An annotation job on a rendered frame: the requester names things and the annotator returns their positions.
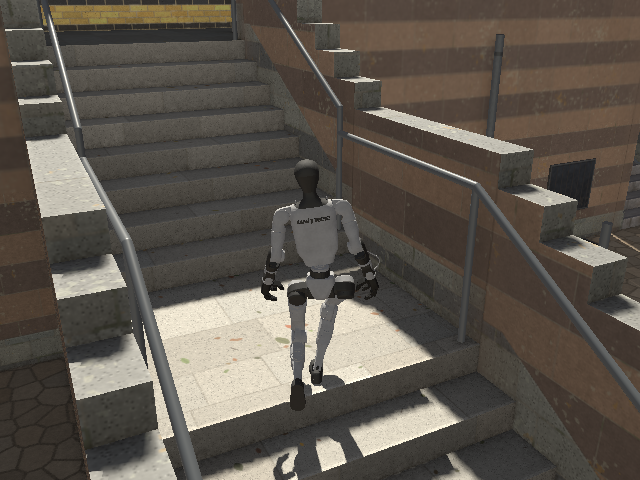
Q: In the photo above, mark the robot right upper arm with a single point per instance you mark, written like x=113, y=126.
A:
x=344, y=208

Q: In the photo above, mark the robot left upper arm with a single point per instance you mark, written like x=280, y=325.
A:
x=281, y=217

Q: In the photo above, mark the robot left hand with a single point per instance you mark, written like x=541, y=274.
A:
x=273, y=287

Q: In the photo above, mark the robot right hand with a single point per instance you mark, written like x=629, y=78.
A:
x=368, y=283

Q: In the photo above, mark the robot left forearm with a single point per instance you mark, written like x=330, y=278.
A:
x=270, y=270

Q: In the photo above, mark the robot right forearm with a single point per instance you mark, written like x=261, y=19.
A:
x=364, y=262

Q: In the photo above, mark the left robot shin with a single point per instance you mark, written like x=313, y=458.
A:
x=297, y=355

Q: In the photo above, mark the robot left foot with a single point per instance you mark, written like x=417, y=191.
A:
x=297, y=397

